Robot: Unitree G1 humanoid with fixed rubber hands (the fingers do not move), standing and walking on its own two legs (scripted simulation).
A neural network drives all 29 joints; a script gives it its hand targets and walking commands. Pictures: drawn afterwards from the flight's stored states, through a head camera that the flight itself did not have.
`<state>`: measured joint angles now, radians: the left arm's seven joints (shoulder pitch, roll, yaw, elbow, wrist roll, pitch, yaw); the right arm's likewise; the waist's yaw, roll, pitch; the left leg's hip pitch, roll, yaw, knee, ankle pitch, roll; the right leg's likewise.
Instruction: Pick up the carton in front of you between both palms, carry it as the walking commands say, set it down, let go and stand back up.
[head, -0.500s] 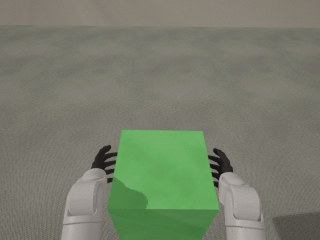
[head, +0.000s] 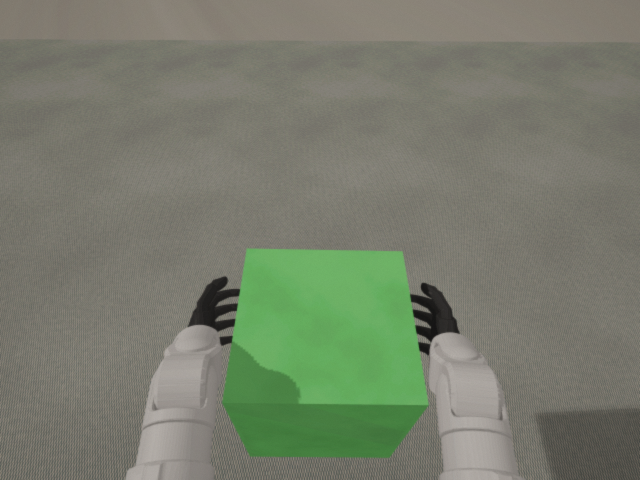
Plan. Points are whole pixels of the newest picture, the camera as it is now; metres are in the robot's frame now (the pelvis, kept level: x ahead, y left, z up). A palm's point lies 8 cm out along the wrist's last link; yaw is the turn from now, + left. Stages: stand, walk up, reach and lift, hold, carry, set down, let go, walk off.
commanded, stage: carry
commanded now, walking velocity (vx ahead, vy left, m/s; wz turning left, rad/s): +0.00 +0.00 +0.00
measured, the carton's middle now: (322, 359) +0.31 +0.00 -0.04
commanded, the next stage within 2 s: hold in 0.14 s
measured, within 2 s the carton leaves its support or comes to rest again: neither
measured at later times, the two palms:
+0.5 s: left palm (176, 371) +0.25 +0.17 +0.05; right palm (425, 347) +0.29 -0.12 +0.04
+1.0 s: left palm (207, 361) +0.26 +0.14 +0.05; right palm (451, 336) +0.30 -0.16 +0.05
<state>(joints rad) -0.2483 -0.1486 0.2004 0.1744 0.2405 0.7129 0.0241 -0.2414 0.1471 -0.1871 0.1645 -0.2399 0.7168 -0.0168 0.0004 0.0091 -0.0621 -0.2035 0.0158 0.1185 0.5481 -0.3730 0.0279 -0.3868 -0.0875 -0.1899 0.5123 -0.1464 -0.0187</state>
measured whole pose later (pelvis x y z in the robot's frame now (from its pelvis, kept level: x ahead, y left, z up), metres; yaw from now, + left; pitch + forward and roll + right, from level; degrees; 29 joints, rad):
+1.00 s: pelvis -0.01 -0.06 +0.01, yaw +9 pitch -7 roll +0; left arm -0.31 -0.16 0.28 0.33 0.29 0.65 -0.02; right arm -0.29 0.16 -0.22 0.25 -0.30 0.72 -0.01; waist -0.01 0.06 0.06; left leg -0.02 0.02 -0.07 0.41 -0.27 0.00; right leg -0.14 0.01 -0.10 0.37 -0.10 -0.05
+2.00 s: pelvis -0.06 -0.04 -0.15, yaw +11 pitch +39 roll +2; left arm -0.85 -0.15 0.52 0.57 0.22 0.25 0.10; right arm -0.91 0.01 -0.47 0.62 -0.33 0.29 0.06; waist -0.04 0.08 -0.09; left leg -1.50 -0.08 -0.04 1.35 -0.53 -0.02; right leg -1.63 -0.03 0.04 1.27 -0.31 0.01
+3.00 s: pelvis -0.09 -0.04 -0.36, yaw +15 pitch +42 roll +3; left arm -1.48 0.16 0.23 0.86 -0.04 0.27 0.21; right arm -1.45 -0.32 -0.33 0.85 -0.06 0.30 -0.02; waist -0.11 0.07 0.34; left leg -2.15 -0.14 -0.01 2.12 -0.71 -0.05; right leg -2.31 -0.04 0.07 2.01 -0.43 0.02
